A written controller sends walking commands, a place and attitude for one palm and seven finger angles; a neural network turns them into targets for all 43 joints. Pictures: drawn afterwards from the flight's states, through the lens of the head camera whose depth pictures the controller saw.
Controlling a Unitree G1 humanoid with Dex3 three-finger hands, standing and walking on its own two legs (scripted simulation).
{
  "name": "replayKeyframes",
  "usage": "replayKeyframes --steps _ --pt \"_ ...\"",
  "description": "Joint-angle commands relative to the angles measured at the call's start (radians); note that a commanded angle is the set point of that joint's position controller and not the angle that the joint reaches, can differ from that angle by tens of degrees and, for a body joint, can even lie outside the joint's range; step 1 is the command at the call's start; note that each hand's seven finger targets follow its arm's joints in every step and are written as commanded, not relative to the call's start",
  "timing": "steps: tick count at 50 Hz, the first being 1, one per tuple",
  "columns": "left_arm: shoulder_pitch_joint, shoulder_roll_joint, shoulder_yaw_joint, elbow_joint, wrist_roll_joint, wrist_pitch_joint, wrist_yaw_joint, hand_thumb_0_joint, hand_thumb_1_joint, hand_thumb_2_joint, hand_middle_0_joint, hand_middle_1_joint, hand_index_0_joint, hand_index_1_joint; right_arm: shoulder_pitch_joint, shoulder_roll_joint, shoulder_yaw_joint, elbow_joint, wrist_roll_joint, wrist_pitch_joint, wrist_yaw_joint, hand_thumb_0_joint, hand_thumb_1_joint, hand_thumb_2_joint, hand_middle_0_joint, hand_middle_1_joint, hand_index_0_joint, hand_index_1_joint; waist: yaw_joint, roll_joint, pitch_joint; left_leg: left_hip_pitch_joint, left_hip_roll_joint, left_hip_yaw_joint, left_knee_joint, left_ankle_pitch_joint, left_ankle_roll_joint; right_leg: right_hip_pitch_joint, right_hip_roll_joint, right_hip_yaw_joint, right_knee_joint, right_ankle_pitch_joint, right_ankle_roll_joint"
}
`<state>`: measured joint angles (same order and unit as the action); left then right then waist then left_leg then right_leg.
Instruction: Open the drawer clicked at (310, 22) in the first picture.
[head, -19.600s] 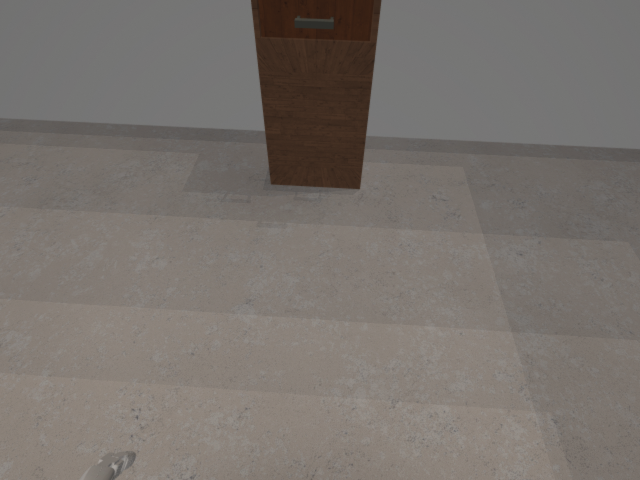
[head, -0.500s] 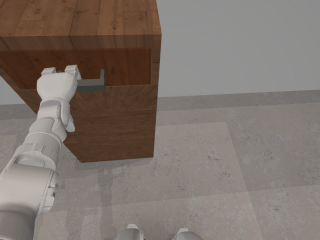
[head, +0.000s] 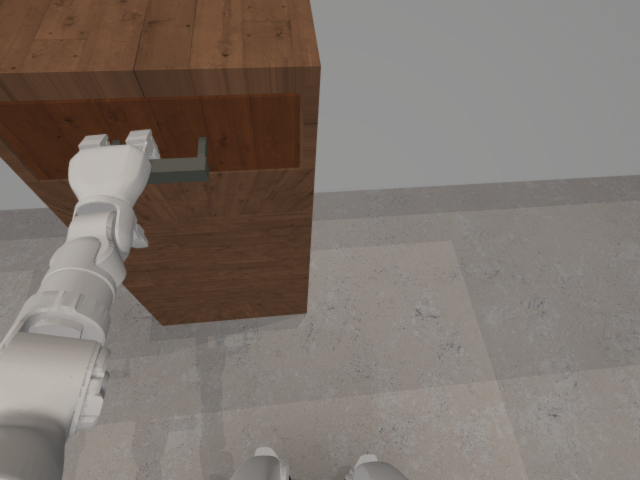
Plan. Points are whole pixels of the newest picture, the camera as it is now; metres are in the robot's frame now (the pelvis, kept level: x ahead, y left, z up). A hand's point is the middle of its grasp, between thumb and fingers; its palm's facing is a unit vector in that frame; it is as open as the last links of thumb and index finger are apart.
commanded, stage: close the thumb around the handle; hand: left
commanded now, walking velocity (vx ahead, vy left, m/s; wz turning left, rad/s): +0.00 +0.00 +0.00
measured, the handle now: (158, 158) +0.53 +0.21 +0.04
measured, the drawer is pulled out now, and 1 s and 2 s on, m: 0.00 0.05 0.16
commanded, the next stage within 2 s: pull the drawer open in 0.46 s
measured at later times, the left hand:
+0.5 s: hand (128, 197) +0.48 +0.25 +0.02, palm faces -0.05 -0.03 -1.00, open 5.4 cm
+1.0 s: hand (123, 226) +0.43 +0.25 +0.02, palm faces -0.03 -0.05 -1.00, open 5.5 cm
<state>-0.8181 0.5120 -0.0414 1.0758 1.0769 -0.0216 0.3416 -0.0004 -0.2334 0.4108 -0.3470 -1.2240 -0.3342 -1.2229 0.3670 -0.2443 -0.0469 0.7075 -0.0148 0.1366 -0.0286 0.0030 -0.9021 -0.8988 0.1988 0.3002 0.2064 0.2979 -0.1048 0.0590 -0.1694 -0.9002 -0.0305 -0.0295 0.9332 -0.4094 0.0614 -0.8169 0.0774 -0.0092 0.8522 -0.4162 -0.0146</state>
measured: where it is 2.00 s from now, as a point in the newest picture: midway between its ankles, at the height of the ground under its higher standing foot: outside the picture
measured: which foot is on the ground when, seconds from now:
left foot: down 0.00-1.00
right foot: down 0.00-1.00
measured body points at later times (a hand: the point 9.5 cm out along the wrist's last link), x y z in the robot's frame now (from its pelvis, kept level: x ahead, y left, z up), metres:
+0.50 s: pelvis +0.00 +0.00 +0.00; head +0.11 +0.01 +0.44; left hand +0.48 +0.25 +0.07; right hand +0.01 -0.27 -0.12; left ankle +0.01 +0.08 -0.69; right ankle -0.01 -0.12 -0.69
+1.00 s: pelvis +0.02 +0.01 +0.01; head +0.09 +0.01 +0.46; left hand +0.43 +0.25 +0.07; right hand +0.07 -0.26 -0.12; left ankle +0.01 +0.08 -0.69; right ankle -0.01 -0.12 -0.69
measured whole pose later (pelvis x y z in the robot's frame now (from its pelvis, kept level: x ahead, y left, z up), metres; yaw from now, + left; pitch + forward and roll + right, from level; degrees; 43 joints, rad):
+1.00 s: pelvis +0.02 +0.01 +0.01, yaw -1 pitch +18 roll -3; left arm -0.53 0.43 -0.04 0.82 1.06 -0.02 0.34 0.00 0.73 0.84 -0.43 -1.34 -0.41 -1.34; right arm 0.32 -0.24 -0.06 0.67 -0.01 0.18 -0.01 0.00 -0.90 -0.90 0.20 0.30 0.21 0.30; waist -0.04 0.07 -0.18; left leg -0.77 -0.03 0.00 0.87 -0.42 0.07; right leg -0.69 0.07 0.02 0.79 -0.42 -0.01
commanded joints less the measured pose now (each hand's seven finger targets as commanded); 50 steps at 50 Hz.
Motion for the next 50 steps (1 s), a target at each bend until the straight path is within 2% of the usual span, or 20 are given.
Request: replayKeyframes --steps 1,4,7,13,14,16,21,23,26,28,32,35,36,38,39,43,46,47,48,50 --pt "-0.456 0.201 0.039 -0.177 -0.002 -0.011 0.019 0.0 0.228 0.612 -0.352 -1.278 -0.352 -1.278 0.147 -0.176 -0.058 -0.052 0.002 -0.018 -0.023 0.0 -0.9 -0.9 0.2 0.3 0.2 0.3 -0.052 0.046 -0.39 0.46 0.033 -0.027 -0.094 0.401 -0.015 0.043 0.014 -0.026 -0.109 0.251 -0.027" --pt "-0.427 0.231 0.057 -0.172 0.0 -0.013 0.004 0.0 0.396 0.684 -0.364 -1.296 -0.364 -1.296 0.142 -0.175 -0.051 -0.062 0.005 -0.017 -0.027 0.0 -0.9 -0.9 0.2 0.3 0.2 0.3 -0.037 0.051 -0.389 0.435 0.028 -0.019 -0.098 0.401 -0.014 0.075 0.012 -0.022 -0.108 0.27 -0.029" --pt "-0.408 0.23 0.06 -0.17 -0.002 -0.028 -0.005 0.0 0.564 0.756 -0.376 -1.314 -0.376 -1.314 0.138 -0.173 -0.05 -0.069 0.006 -0.016 -0.029 0.0 -0.9 -0.9 0.2 0.3 0.2 0.3 -0.037 0.038 -0.371 0.427 0.028 -0.015 -0.095 0.405 -0.011 0.076 0.012 -0.021 -0.109 0.281 -0.028" --pt "-0.376 0.215 0.063 -0.191 -0.001 -0.051 0.0 0.0 0.9 0.9 -0.4 -1.35 -0.4 -1.35 0.134 -0.17 -0.055 -0.078 0.003 -0.017 -0.027 0.0 -0.9 -0.9 0.2 0.3 0.2 0.3 -0.025 0.05 -0.39 0.441 0.03 -0.02 -0.087 0.426 -0.016 0.062 0.014 -0.023 -0.096 0.278 -0.03" --pt "-0.395 0.195 0.041 -0.193 0.001 -0.051 0.001 0.0 0.9 0.9 -0.4 -1.35 -0.4 -1.35 0.132 -0.17 -0.054 -0.078 0.004 -0.016 -0.026 0.0 -0.9 -0.9 0.2 0.3 0.2 0.3 -0.035 0.057 -0.371 0.439 0.031 -0.023 -0.089 0.412 -0.018 0.044 0.014 -0.026 -0.099 0.262 -0.03" --pt "-0.407 0.211 0.059 -0.216 0.001 -0.057 0.008 0.0 0.9 0.9 -0.4 -1.35 -0.4 -1.35 0.138 -0.172 -0.06 -0.074 0.0 -0.019 -0.024 0.0 -0.9 -0.9 0.2 0.3 0.2 0.3 -0.031 0.069 -0.41 0.466 0.034 -0.026 -0.08 0.441 -0.019 0.04 0.014 -0.026 -0.09 0.269 -0.029" --pt "-0.373 0.21 0.07 -0.217 -0.005 -0.047 0.017 0.0 0.9 0.9 -0.4 -1.35 -0.4 -1.35 0.14 -0.174 -0.063 -0.072 -0.002 -0.013 -0.02 0.0 -0.9 -0.9 0.2 0.3 0.2 0.3 -0.022 0.046 -0.431 0.469 0.035 -0.022 -0.079 0.479 -0.02 0.071 0.015 -0.026 -0.089 0.307 -0.027" --pt "-0.37 0.191 0.056 -0.227 -0.007 -0.04 0.017 0.0 0.9 0.9 -0.4 -1.35 -0.4 -1.35 0.135 -0.173 -0.063 -0.072 0.0 -0.011 -0.018 0.0 -0.9 -0.9 0.2 0.3 0.2 0.3 -0.023 0.054 -0.423 0.478 0.037 -0.023 -0.081 0.483 -0.022 0.066 0.016 -0.027 -0.092 0.307 -0.028" --pt "-0.369 0.22 0.08 -0.227 -0.011 -0.039 0.015 0.0 0.9 0.9 -0.4 -1.35 -0.4 -1.35 0.137 -0.175 -0.064 -0.068 0.001 -0.009 -0.019 0.0 -0.9 -0.9 0.2 0.3 0.2 0.3 -0.018 0.058 -0.418 0.481 0.038 -0.021 -0.087 0.493 -0.021 0.076 0.015 -0.025 -0.094 0.316 -0.028" --pt "-0.364 0.2 0.065 -0.228 -0.015 -0.038 0.012 0.0 0.9 0.9 -0.4 -1.35 -0.4 -1.35 0.133 -0.173 -0.063 -0.07 0.002 -0.007 -0.018 0.0 -0.9 -0.9 0.2 0.3 0.2 0.3 -0.02 0.061 -0.406 0.482 0.038 -0.021 -0.092 0.484 -0.023 0.072 0.015 -0.028 -0.1 0.303 -0.028" --pt "-0.272 0.168 0.063 -0.254 -0.024 -0.047 0.005 0.0 0.9 0.9 -0.4 -1.35 -0.4 -1.35 0.122 -0.168 -0.065 -0.082 0.001 -0.005 -0.013 0.0 -0.9 -0.9 0.2 0.3 0.2 0.3 0.007 0.051 -0.424 0.508 0.042 -0.023 -0.1 0.525 -0.025 0.099 0.017 -0.03 -0.1 0.32 -0.031" --pt "-0.197 0.17 0.085 -0.317 -0.033 -0.058 0.003 0.0 0.9 0.9 -0.4 -1.35 -0.4 -1.35 0.105 -0.167 -0.07 -0.091 -0.003 0.002 -0.009 0.0 -0.9 -0.9 0.2 0.3 0.2 0.3 0.032 0.068 -0.469 0.555 0.05 -0.024 -0.098 0.635 -0.031 0.129 0.016 -0.028 -0.096 0.366 -0.031" --pt "-0.164 0.128 0.058 -0.328 -0.035 -0.057 0.003 0.0 0.9 0.9 -0.4 -1.35 -0.4 -1.35 0.099 -0.161 -0.072 -0.096 -0.001 0.004 -0.005 0.0 -0.9 -0.9 0.2 0.3 0.2 0.3 0.029 0.068 -0.452 0.573 0.054 -0.026 -0.1 0.654 -0.033 0.118 0.018 -0.032 -0.1 0.365 -0.028" --pt "-0.108 0.117 0.059 -0.354 -0.039 -0.054 0.004 0.0 0.9 0.9 -0.4 -1.35 -0.4 -1.35 0.081 -0.161 -0.073 -0.102 0.001 0.009 0.0 0.0 -0.9 -0.9 0.2 0.3 0.2 0.3 0.04 0.058 -0.41 0.56 0.056 -0.024 -0.111 0.642 -0.035 0.121 0.018 -0.035 -0.108 0.349 -0.029" --pt "-0.1 0.097 0.042 -0.363 -0.038 -0.051 0.007 0.0 0.9 0.9 -0.4 -1.35 -0.4 -1.35 0.073 -0.161 -0.074 -0.103 0.002 0.011 0.001 0.0 -0.9 -0.9 0.2 0.3 0.2 0.3 0.032 0.043 -0.396 0.556 0.057 -0.023 -0.115 0.622 -0.033 0.121 0.018 -0.035 -0.113 0.345 -0.028" --pt "-0.058 0.102 0.053 -0.392 -0.031 -0.042 0.019 0.0 0.9 0.9 -0.4 -1.35 -0.4 -1.35 0.053 -0.161 -0.075 -0.11 0.005 0.016 -0.002 0.0 -0.9 -0.9 0.2 0.3 0.2 0.3 0.036 -0.007 -0.356 0.521 0.052 -0.018 -0.129 0.58 -0.026 0.152 0.013 -0.029 -0.121 0.353 -0.028" --pt "-0.024 0.104 0.059 -0.436 -0.022 -0.038 0.031 0.0 0.9 0.9 -0.4 -1.35 -0.4 -1.35 0.033 -0.157 -0.075 -0.118 0.008 0.018 -0.002 0.0 -0.9 -0.9 0.2 0.3 0.2 0.3 0.049 0.028 -0.365 0.562 0.055 -0.028 -0.137 0.62 -0.034 0.146 0.01 -0.032 -0.116 0.349 -0.032" --pt "-0.022 0.068 0.031 -0.443 -0.027 -0.032 0.032 0.0 0.9 0.9 -0.4 -1.35 -0.4 -1.35 0.025 -0.155 -0.074 -0.121 0.007 0.018 0.0 0.0 -0.9 -0.9 0.2 0.3 0.2 0.3 0.042 0.025 -0.349 0.559 0.052 -0.024 -0.137 0.61 -0.033 0.143 0.01 -0.033 -0.121 0.343 -0.031" --pt "-0.016 0.074 0.037 -0.448 -0.024 -0.028 0.034 0.0 0.9 0.9 -0.4 -1.35 -0.4 -1.35 0.02 -0.154 -0.074 -0.123 0.009 0.019 -0.001 0.0 -0.9 -0.9 0.2 0.3 0.2 0.3 0.046 0.014 -0.344 0.56 0.054 -0.03 -0.14 0.602 -0.035 0.14 0.01 -0.036 -0.12 0.333 -0.032" --pt "-0.031 0.045 0.013 -0.457 -0.029 -0.02 0.037 0.0 0.9 0.9 -0.4 -1.35 -0.4 -1.35 0.009 -0.152 -0.074 -0.127 0.01 0.018 -0.001 0.0 -0.9 -0.9 0.2 0.3 0.2 0.3 0.032 0.002 -0.326 0.555 0.052 -0.033 -0.144 0.558 -0.033 0.133 0.008 -0.035 -0.125 0.307 -0.032"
